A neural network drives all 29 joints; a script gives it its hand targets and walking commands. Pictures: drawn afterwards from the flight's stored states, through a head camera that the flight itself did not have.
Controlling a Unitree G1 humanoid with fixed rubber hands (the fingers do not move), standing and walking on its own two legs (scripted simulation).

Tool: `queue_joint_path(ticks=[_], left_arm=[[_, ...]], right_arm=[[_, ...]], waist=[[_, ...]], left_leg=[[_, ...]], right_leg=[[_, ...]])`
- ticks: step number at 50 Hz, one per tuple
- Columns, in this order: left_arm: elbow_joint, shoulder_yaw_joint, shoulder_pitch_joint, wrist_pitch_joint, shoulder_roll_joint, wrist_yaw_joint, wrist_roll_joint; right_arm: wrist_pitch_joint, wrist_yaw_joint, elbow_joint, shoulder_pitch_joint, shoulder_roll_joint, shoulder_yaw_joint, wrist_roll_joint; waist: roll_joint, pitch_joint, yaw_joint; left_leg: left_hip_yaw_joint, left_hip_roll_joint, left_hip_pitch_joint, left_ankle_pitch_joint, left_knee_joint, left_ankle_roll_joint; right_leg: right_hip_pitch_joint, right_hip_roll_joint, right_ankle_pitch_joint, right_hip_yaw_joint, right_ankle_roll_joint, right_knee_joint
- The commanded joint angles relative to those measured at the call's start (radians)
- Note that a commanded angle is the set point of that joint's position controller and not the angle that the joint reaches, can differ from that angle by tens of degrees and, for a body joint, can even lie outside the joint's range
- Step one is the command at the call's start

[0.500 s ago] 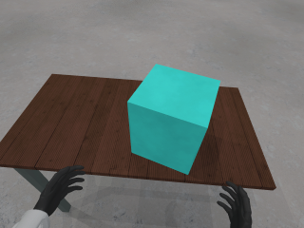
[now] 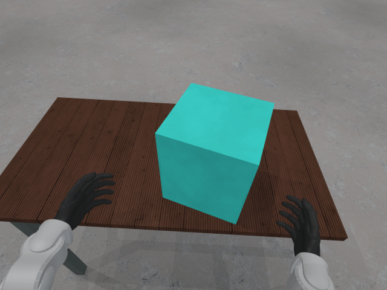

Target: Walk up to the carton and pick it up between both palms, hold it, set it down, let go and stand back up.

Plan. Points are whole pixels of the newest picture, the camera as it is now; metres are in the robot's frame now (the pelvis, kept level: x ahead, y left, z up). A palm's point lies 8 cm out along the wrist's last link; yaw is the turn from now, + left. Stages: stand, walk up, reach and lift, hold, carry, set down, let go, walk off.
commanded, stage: reach and lift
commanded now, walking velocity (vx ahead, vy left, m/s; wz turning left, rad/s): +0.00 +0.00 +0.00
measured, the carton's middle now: (213, 154) +0.44 -0.02 +0.02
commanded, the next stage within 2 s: none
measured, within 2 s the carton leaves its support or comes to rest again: neither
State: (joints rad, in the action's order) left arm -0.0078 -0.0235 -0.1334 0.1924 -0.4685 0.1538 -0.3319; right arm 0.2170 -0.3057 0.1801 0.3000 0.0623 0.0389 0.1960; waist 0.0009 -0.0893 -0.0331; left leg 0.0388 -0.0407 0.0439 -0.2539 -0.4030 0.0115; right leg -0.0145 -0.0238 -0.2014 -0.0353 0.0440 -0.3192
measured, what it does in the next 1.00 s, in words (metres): stands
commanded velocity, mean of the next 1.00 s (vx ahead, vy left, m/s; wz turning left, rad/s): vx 0.00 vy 0.00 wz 0.00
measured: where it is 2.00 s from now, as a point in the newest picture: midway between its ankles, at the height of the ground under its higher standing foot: outside the picture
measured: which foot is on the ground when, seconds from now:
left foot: down 0.00-1.00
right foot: down 0.00-1.00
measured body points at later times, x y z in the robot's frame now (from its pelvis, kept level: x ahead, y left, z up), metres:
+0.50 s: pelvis -0.01 +0.00 +0.00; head -0.01 +0.01 +0.45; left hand +0.33 +0.24 +0.10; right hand +0.28 -0.20 +0.09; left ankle -0.01 +0.12 -0.74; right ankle -0.01 -0.15 -0.74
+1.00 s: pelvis -0.02 +0.00 +0.00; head -0.02 +0.01 +0.45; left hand +0.41 +0.21 +0.15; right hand +0.33 -0.21 +0.13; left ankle -0.01 +0.12 -0.74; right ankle -0.01 -0.15 -0.74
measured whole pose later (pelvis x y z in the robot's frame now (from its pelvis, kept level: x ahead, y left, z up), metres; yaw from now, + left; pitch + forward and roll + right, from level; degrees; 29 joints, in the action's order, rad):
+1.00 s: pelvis -0.02 +0.00 +0.00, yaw +0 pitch +0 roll -1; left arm 0.58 -0.04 0.68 0.44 -0.49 0.15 -0.28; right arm 0.39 -0.31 -0.28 -0.45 0.14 -0.04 0.28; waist -0.02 0.00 0.10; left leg 0.03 -0.04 0.19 -0.20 -0.39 0.01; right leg -0.16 -0.02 -0.15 -0.03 0.04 -0.32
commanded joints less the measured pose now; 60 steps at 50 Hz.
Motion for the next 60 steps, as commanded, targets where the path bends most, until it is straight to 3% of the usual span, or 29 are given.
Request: queue_joint_path(ticks=[1, 5, 9, 11, 12, 13, 14, 15, 17, 19, 21, 23, 25, 26, 30, 31, 36, 37, 39, 41, 42, 44, 46, 47, 50, 52, 55, 58, 60], left_arm=[[-0.117, -0.112, 0.228, 0.009, -0.153, 0.007, -0.003], [-0.176, -0.136, 0.284, 0.058, -0.145, 0.000, 0.027], [-0.153, -0.157, 0.387, 0.095, -0.158, 0.004, 0.037], [-0.129, -0.155, 0.456, 0.129, -0.164, 0.006, 0.038], [-0.165, -0.149, 0.347, 0.132, -0.115, 0.001, 0.036], [-0.157, -0.142, 0.460, 0.147, -0.144, 0.006, 0.027], [-0.131, -0.167, 0.405, 0.153, -0.143, 0.001, 0.058], [-0.076, -0.143, 0.524, 0.169, -0.130, 0.001, 0.040], [-0.127, -0.144, 0.515, 0.170, -0.142, 0.003, 0.026], [-0.072, -0.166, 0.543, 0.187, -0.169, 0.005, 0.051], [-0.136, -0.160, 0.615, 0.188, -0.167, 0.006, 0.028], [-0.031, -0.141, 0.724, 0.207, -0.159, 0.002, 0.045], [-0.018, -0.143, 0.763, 0.205, -0.168, 0.002, 0.029], [0.049, -0.117, 0.865, 0.207, -0.163, 0.003, 0.022], [0.128, -0.172, 0.804, 0.225, -0.196, 0.017, 0.048], [0.192, -0.165, 0.944, 0.236, -0.223, 0.013, 0.044], [0.119, -0.173, 0.915, 0.241, -0.207, 0.017, 0.048], [0.270, -0.133, 1.026, 0.241, -0.185, 0.016, 0.033], [0.177, -0.135, 1.055, 0.238, -0.208, 0.000, 0.060], [0.299, -0.130, 1.069, 0.242, -0.214, 0.008, 0.063], [0.190, -0.107, 1.116, 0.231, -0.213, -0.001, 0.029], [0.374, -0.103, 1.295, 0.215, -0.250, -0.014, 0.033], [0.289, -0.107, 1.113, 0.192, -0.224, -0.011, 0.036], [0.456, -0.100, 1.196, 0.196, -0.229, 0.001, 0.040], [0.450, -0.096, 1.184, 0.182, -0.210, -0.007, 0.074], [0.511, -0.053, 1.398, 0.165, -0.233, -0.016, 0.031], [0.469, -0.047, 1.395, 0.152, -0.220, -0.028, 0.050], [0.611, -0.065, 1.415, 0.147, -0.239, -0.019, 0.060], [0.736, -0.028, 1.488, 0.115, -0.208, -0.016, 0.062]], right_arm=[[-0.003, -0.004, 0.211, -0.181, 0.058, -0.026, 0.005], [0.032, 0.001, 0.171, -0.180, 0.081, -0.043, 0.018], [0.043, -0.002, 0.211, -0.317, 0.095, -0.039, 0.045], [0.080, -0.001, 0.176, -0.381, 0.105, -0.075, 0.062], [0.083, 0.003, 0.193, -0.279, 0.098, -0.054, 0.047], [0.086, -0.003, 0.219, -0.373, 0.121, -0.081, 0.044], [0.084, 0.002, 0.209, -0.330, 0.113, -0.059, 0.059], [0.112, 0.001, 0.134, -0.419, 0.123, -0.111, 0.036], [0.114, -0.002, 0.169, -0.416, 0.122, -0.074, 0.035], [0.113, -0.009, 0.175, -0.461, 0.126, -0.072, 0.056], [0.104, -0.013, 0.171, -0.497, 0.138, -0.090, 0.062], [0.129, -0.005, 0.050, -0.604, 0.149, -0.119, 0.037], [0.124, -0.005, 0.090, -0.642, 0.161, -0.107, 0.066], [0.134, -0.007, 0.015, -0.700, 0.147, -0.126, 0.051], [0.129, -0.015, -0.003, -0.682, 0.149, -0.078, 0.082], [0.137, -0.014, -0.033, -0.824, 0.170, -0.118, 0.052], [0.118, -0.017, -0.013, -0.798, 0.173, -0.086, 0.086], [0.136, -0.006, -0.109, -0.906, 0.190, -0.100, 0.086], [0.131, -0.002, -0.087, -0.937, 0.176, -0.117, 0.077], [0.140, -0.008, -0.160, -0.962, 0.169, -0.109, 0.063], [0.133, -0.006, -0.113, -0.986, 0.186, -0.136, 0.066], [0.138, 0.006, -0.229, -1.170, 0.198, -0.151, 0.047], [0.117, -0.008, -0.175, -0.997, 0.149, -0.098, 0.068], [0.128, -0.003, -0.298, -1.073, 0.159, -0.102, 0.067], [0.096, 0.000, -0.293, -1.081, 0.160, -0.075, 0.080], [0.108, 0.008, -0.341, -1.274, 0.204, -0.111, 0.081], [0.080, 0.011, -0.405, -1.267, 0.226, -0.128, 0.083], [0.081, 0.005, -0.430, -1.318, 0.209, -0.079, 0.094], [0.071, 0.007, -0.549, -1.380, 0.176, -0.069, 0.095]], waist=[[0.034, 0.131, 0.010], [0.102, 0.207, 0.029], [0.051, 0.243, 0.004], [0.101, 0.210, 0.018], [0.051, 0.216, 0.022], [0.076, 0.223, 0.052], [0.071, 0.232, 0.017], [0.066, 0.199, 0.058], [0.023, 0.253, 0.058], [0.040, 0.284, 0.028], [0.082, 0.314, 0.053], [0.086, 0.281, 0.073], [0.075, 0.319, 0.066], [0.071, 0.298, 0.110], [0.039, 0.347, 0.066], [0.029, 0.351, 0.095], [0.026, 0.417, 0.085], [0.031, 0.361, 0.106], [0.092, 0.413, 0.112], [0.044, 0.364, 0.118], [0.067, 0.442, 0.143], [0.080, 0.447, 0.137], [0.020, 0.524, 0.139], [0.027, 0.460, 0.137], [0.046, 0.471, 0.120], [0.057, 0.507, 0.165], [0.130, 0.560, 0.164], [0.040, 0.572, 0.159], [0.074, 0.505, 0.157]], left_leg=[[0.015, 0.009, -0.007, 0.234, 0.070, 0.014], [0.031, 0.016, -0.026, 0.341, 0.053, 0.040], [0.028, 0.022, -0.034, 0.352, 0.049, 0.029], [0.033, 0.022, -0.022, 0.299, 0.060, 0.033], [0.032, 0.014, -0.053, 0.388, 0.052, 0.034], [0.030, 0.023, -0.033, 0.328, 0.056, 0.041], [0.032, 0.016, -0.048, 0.339, 0.071, 0.034], [0.021, 0.008, -0.014, 0.274, 0.090, 0.031], [0.034, 0.020, -0.023, 0.328, 0.075, 0.022], [0.042, 0.028, -0.017, 0.324, 0.067, 0.016], [0.052, 0.045, -0.029, 0.372, 0.053, 0.026], [0.037, 0.019, 0.008, 0.296, 0.070, 0.025], [0.035, 0.026, -0.011, 0.269, 0.082, 0.016], [0.040, 0.034, 0.032, 0.207, 0.079, 0.008], [0.034, 0.040, -0.004, 0.307, 0.066, 0.003], [0.043, 0.045, 0.065, 0.227, 0.076, -0.005], [0.044, 0.050, -0.020, 0.354, 0.048, 0.011], [0.037, 0.045, 0.017, 0.255, 0.054, 0.005], [0.030, 0.033, -0.011, 0.297, 0.043, 0.016], [0.032, 0.039, 0.028, 0.198, 0.068, -0.006], [0.029, 0.035, 0.007, 0.228, 0.055, 0.004], [0.028, 0.045, 0.075, 0.149, 0.053, 0.000], [0.037, 0.049, -0.008, 0.289, 0.037, -0.011], [0.023, 0.049, 0.035, 0.239, 0.033, -0.013], [0.027, 0.044, 0.025, 0.313, 0.031, -0.008], [0.014, 0.040, 0.042, 0.214, 0.030, -0.008], [0.009, 0.037, -0.037, 0.324, 0.005, 0.023], [0.011, 0.051, 0.015, 0.295, 0.016, -0.008], [0.018, 0.057, 0.066, 0.255, 0.018, -0.007]], right_leg=[[0.030, 0.016, 0.199, 0.002, -0.053, 0.037], [0.072, 0.021, 0.285, 0.011, -0.056, 0.016], [0.065, 0.030, 0.327, 0.007, -0.045, 0.018], [0.027, 0.028, 0.257, 0.007, -0.048, 0.034], [0.065, 0.037, 0.332, 0.013, -0.053, 0.026], [0.043, 0.041, 0.294, 0.016, -0.045, 0.030], [0.057, 0.038, 0.287, 0.018, -0.055, 0.036], [0.044, 0.038, 0.224, 0.024, -0.051, 0.038], [0.084, 0.039, 0.326, 0.026, -0.045, 0.020], [0.067, 0.031, 0.346, 0.013, -0.035, 0.017], [0.089, 0.028, 0.404, 0.007, -0.028, 0.006], [0.031, 0.042, 0.285, 0.027, -0.044, 0.019], [0.041, 0.036, 0.260, 0.018, -0.045, 0.026], [0.033, 0.039, 0.234, 0.022, -0.036, 0.021], [0.070, 0.043, 0.352, 0.024, -0.034, 0.002], [0.077, 0.043, 0.295, 0.029, -0.030, -0.002], [0.070, 0.065, 0.413, 0.042, -0.019, -0.006], [-0.015, 0.061, 0.287, 0.045, -0.028, 0.006], [0.011, 0.058, 0.308, 0.054, -0.044, 0.001], [0.009, 0.052, 0.264, 0.049, -0.031, 0.012], [0.029, 0.050, 0.294, 0.047, -0.033, -0.003], [-0.028, 0.052, 0.218, 0.047, -0.031, -0.007], [0.069, 0.054, 0.384, 0.046, -0.019, -0.014], [0.026, 0.049, 0.326, 0.040, -0.023, -0.007], [0.047, 0.058, 0.379, 0.061, -0.030, -0.022], [-0.031, 0.058, 0.279, 0.075, -0.025, -0.022], [-0.042, 0.064, 0.350, 0.078, -0.037, -0.018], [0.021, 0.055, 0.387, 0.067, -0.017, -0.026], [-0.029, 0.049, 0.355, 0.067, -0.018, -0.028]])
